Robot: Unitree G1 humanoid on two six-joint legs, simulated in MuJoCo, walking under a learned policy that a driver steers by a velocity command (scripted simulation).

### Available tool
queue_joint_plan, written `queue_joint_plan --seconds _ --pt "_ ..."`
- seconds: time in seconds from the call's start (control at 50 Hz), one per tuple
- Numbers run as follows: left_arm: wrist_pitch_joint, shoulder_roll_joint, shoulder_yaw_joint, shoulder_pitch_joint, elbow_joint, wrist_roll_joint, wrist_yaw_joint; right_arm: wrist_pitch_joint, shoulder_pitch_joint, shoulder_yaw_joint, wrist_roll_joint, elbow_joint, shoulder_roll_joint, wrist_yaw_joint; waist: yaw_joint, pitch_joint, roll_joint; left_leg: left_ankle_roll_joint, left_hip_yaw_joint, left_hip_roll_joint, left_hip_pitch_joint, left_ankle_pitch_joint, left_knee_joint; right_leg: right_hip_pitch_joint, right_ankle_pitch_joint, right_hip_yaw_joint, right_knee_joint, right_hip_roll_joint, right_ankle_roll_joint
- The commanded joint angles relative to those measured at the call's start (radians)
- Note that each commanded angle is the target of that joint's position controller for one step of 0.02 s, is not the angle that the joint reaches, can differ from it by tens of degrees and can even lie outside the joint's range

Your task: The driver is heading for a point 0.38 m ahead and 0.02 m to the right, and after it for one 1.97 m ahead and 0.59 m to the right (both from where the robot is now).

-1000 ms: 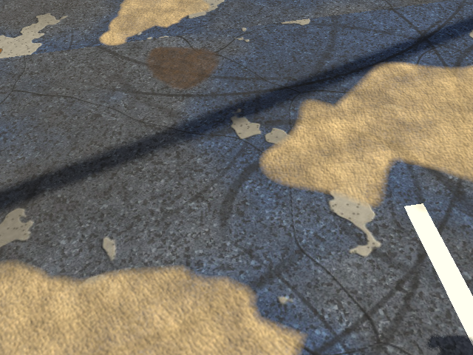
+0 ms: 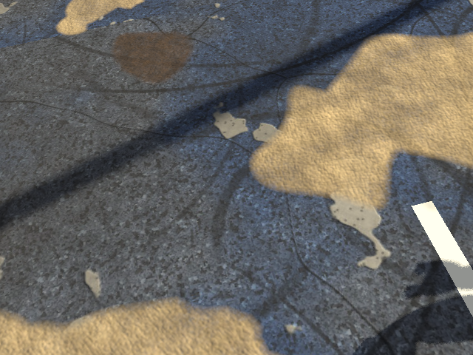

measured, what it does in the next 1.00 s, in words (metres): walks ahead: left foot, then right foot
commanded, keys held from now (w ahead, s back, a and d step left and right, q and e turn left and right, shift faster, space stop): e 0.16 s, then w+e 0.24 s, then w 0.20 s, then w+q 0.08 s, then q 0.32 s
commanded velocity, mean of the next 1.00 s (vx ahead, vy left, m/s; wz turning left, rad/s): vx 0.23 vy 0.00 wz -0.23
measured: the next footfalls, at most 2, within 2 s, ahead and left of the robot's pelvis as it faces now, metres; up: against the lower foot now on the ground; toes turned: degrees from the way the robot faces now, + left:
left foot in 0.32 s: +0.09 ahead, +0.14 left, +0.00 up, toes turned -16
right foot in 0.74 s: +0.26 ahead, -0.22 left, +0.00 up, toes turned -19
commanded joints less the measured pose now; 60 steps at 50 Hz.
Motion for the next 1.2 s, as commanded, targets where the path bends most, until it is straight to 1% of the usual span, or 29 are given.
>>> queue_joint_plan --seconds 0.02,0.16,0.24,0.28,0.3,0.32,0.34,0.36,0.38,0.4,0.46,0.6,0.64,0.68,0.7,0.72,0.74,0.76,0.78,0.8,0.82,0.84,0.88,0.92,0.96,1.04,1.14,1.18,1.2 --pt "-0.008 0.166 0.045 -0.021 -0.083 -0.002 0.017 -0.016 -0.003 -0.015 0.007 -0.059 -0.064 -0.003 -0.016 -0.187 -0.137 -0.019 -0.051 0.002 -0.081 0.077 -0.040 0.250 0.580 0.255 -0.105 -0.232 -0.177" --pt "0.015 0.193 0.056 -0.030 -0.104 -0.001 0.022 -0.023 -0.039 -0.010 0.011 -0.067 -0.060 0.006 0.009 -0.148 -0.180 -0.034 -0.074 -0.025 0.040 0.097 -0.305 0.158 0.347 0.352 -0.103 -0.205 -0.174" --pt "0.016 0.177 0.050 -0.032 -0.106 -0.011 0.013 -0.052 -0.034 -0.015 0.024 -0.076 -0.073 0.029 0.014 -0.122 -0.209 0.007 -0.057 -0.039 0.139 0.084 -0.465 0.074 -0.189 0.457 -0.156 -0.166 -0.167" --pt "0.014 0.165 0.043 -0.058 -0.110 -0.013 0.013 -0.075 0.033 -0.020 0.032 -0.057 -0.069 0.038 -0.037 -0.103 -0.204 0.042 -0.037 -0.039 0.285 0.169 -0.646 -0.003 -0.309 0.471 -0.128 -0.122 -0.136" --pt "0.011 0.139 0.035 -0.059 -0.112 -0.012 0.016 -0.085 0.091 -0.029 0.029 -0.038 -0.085 0.037 -0.064 -0.108 -0.170 0.068 -0.055 0.000 0.412 0.204 -0.720 -0.082 -0.350 0.442 -0.067 -0.082 -0.097" --pt "0.007 0.070 0.014 -0.039 -0.115 -0.006 0.015 -0.089 0.192 -0.041 0.012 -0.021 -0.137 0.031 -0.083 -0.165 -0.023 0.132 -0.240 0.188 0.585 0.079 -0.772 -0.222 -0.437 0.322 0.182 0.000 -0.035" --pt "-0.006 0.063 0.013 -0.048 -0.164 -0.020 0.015 -0.094 0.254 -0.054 -0.019 -0.002 -0.223 0.037 -0.072 -0.110 0.173 0.265 -0.590 0.373 0.601 -0.166 -0.885 -0.462 -0.430 0.160 0.398 0.116 0.001" --pt "-0.020 0.136 0.029 -0.080 -0.174 -0.016 0.013 -0.107 0.190 -0.049 -0.022 -0.018 -0.192 0.040 -0.058 -0.019 0.155 0.317 -0.652 0.418 0.519 -0.268 -0.918 -0.538 -0.340 0.171 0.533 0.010 0.021" --pt "-0.021 0.176 0.043 -0.068 -0.156 -0.015 0.009 -0.110 0.136 -0.032 -0.004 -0.034 -0.131 0.031 -0.045 0.018 0.134 0.287 -0.545 0.366 0.501 -0.249 -0.920 -0.553 -0.255 0.155 0.578 -0.018 0.036" --pt "-0.019 0.171 0.047 -0.043 -0.134 -0.009 0.006 -0.108 0.114 -0.022 0.008 -0.043 -0.103 0.022 -0.037 0.012 0.119 0.246 -0.450 0.314 0.514 -0.183 -0.917 -0.549 -0.196 0.135 0.604 -0.031 0.054" --pt "-0.042 0.090 0.026 -0.060 -0.134 -0.011 -0.012 -0.114 0.189 -0.006 0.001 -0.015 -0.078 0.014 -0.069 0.012 0.084 0.227 -0.275 0.252 0.499 0.047 -0.943 -0.532 -0.038 0.106 0.623 -0.047 0.076" --pt "-0.072 0.016 -0.013 -0.195 -0.183 -0.010 -0.040 -0.110 0.268 -0.009 0.020 0.030 -0.131 0.028 -0.114 0.032 0.083 0.241 -0.072 0.223 0.456 0.326 -0.964 -0.383 0.118 -0.032 0.258 -0.082 0.095" --pt "-0.080 0.019 -0.014 -0.229 -0.195 -0.016 -0.051 -0.102 0.309 -0.008 0.032 0.047 -0.145 0.034 -0.123 0.047 0.084 0.243 -0.083 0.238 0.429 0.357 -0.955 -0.292 0.093 -0.061 0.170 -0.066 0.082" --pt "-0.087 0.050 -0.002 -0.211 -0.199 -0.023 -0.057 -0.093 0.324 -0.010 0.040 0.059 -0.166 0.037 -0.091 0.045 0.103 0.236 -0.113 0.271 0.448 0.428 -0.922 -0.211 0.061 -0.058 0.096 -0.045 0.053" --pt "-0.091 0.074 0.012 -0.156 -0.186 -0.022 -0.055 -0.087 0.309 -0.011 0.039 0.061 -0.176 0.036 -0.044 0.021 0.109 0.217 -0.108 0.267 0.453 0.603 -0.854 -0.116 0.076 -0.060 0.047 -0.022 0.034" --pt "-0.092 0.110 0.034 -0.036 -0.150 -0.013 -0.048 -0.084 0.298 -0.008 0.040 0.061 -0.170 0.034 0.029 -0.058 0.085 0.183 -0.063 0.222 0.447 0.811 -0.704 0.059 0.136 -0.071 -0.019 0.004 0.004" --pt "-0.090 0.153 0.054 0.092 -0.121 0.003 -0.037 -0.088 0.301 0.003 0.030 0.054 -0.140 0.033 0.093 -0.169 0.072 0.137 -0.029 0.168 0.350 0.810 -0.519 0.295 0.231 -0.043 -0.007 -0.039 -0.021" --pt "-0.081 0.240 0.070 0.238 -0.109 0.040 -0.018 -0.098 0.305 0.036 -0.006 0.004 -0.040 0.033 0.128 -0.358 -0.115 0.065 0.016 0.070 0.080 0.408 -0.177 0.639 0.440 0.238 0.042 -0.309 -0.101" --pt "-0.070 0.253 0.064 0.229 -0.111 0.051 -0.019 -0.105 0.412 0.049 0.011 0.019 -0.005 0.029 0.076 -0.510 -0.338 0.028 -0.082 -0.036 -0.043 -0.194 0.061 0.679 0.548 0.549 -0.060 -0.505 -0.225" --pt "-0.068 0.162 0.041 0.188 -0.110 0.039 -0.025 -0.095 0.373 0.014 0.038 0.036 -0.117 0.026 0.089 -0.411 -0.225 0.021 -0.144 0.010 -0.072 -0.163 0.160 0.561 0.582 0.432 -0.066 -0.449 -0.205" --pt "-0.070 0.118 0.026 0.122 -0.104 0.021 -0.027 -0.086 0.320 0.011 0.045 0.021 -0.113 0.023 0.059 -0.276 -0.216 0.022 -0.100 0.043 -0.122 -0.125 0.164 0.458 0.645 0.265 -0.067 -0.402 -0.177" --pt "-0.073 0.088 0.018 0.061 -0.094 0.013 -0.031 -0.074 0.306 0.012 0.033 0.031 -0.090 0.015 0.023 -0.219 -0.155 0.019 -0.081 0.077 -0.108 -0.065 0.120 0.359 0.631 0.177 -0.089 -0.346 -0.149" --pt "-0.084 0.062 0.014 -0.030 -0.084 0.018 -0.033 -0.036 0.324 0.006 0.027 0.038 -0.063 0.008 -0.035 -0.149 -0.167 0.006 -0.050 0.094 0.000 0.037 0.090 0.169 0.593 0.055 -0.175 -0.299 -0.133" --pt "-0.100 0.063 0.018 -0.078 -0.075 0.033 -0.026 -0.010 0.325 0.004 0.026 0.020 -0.035 0.003 -0.062 -0.123 -0.166 -0.007 -0.035 0.084 0.024 0.101 0.069 0.098 0.606 -0.009 -0.221 -0.306 -0.154" --pt "-0.101 0.079 0.025 -0.095 -0.056 0.033 -0.013 0.001 0.265 0.003 0.016 -0.025 -0.031 0.002 -0.061 -0.091 -0.159 -0.015 -0.039 0.098 -0.007 0.159 -0.026 0.084 0.556 -0.048 -0.251 -0.319 -0.163" --pt "-0.078 0.110 0.037 -0.099 -0.030 0.017 0.009 0.007 0.168 0.010 0.010 -0.092 -0.018 0.033 -0.035 -0.092 -0.136 0.002 -0.012 0.111 0.032 0.281 -0.228 0.120 0.482 -0.126 -0.251 -0.321 -0.159" --pt "-0.048 0.158 0.053 -0.070 0.007 -0.015 -0.006 0.022 0.085 0.000 0.006 -0.165 -0.046 0.054 -0.012 -0.086 -0.114 0.049 0.023 0.077 0.077 0.183 -0.386 0.185 0.457 -0.107 -0.159 -0.358 -0.151" --pt "-0.040 0.156 0.051 -0.080 0.019 -0.033 -0.009 0.022 0.101 -0.006 0.006 -0.172 -0.051 0.055 -0.037 -0.098 -0.107 0.084 0.054 0.040 0.163 0.244 -0.537 0.190 0.431 -0.118 -0.060 -0.335 -0.107" --pt "-0.039 0.133 0.043 -0.040 0.041 -0.030 -0.010 0.015 0.129 -0.015 0.001 -0.166 -0.079 0.048 -0.047 -0.120 -0.069 0.109 0.047 0.017 0.274 0.398 -0.650 0.160 0.393 -0.150 0.029 -0.286 -0.058"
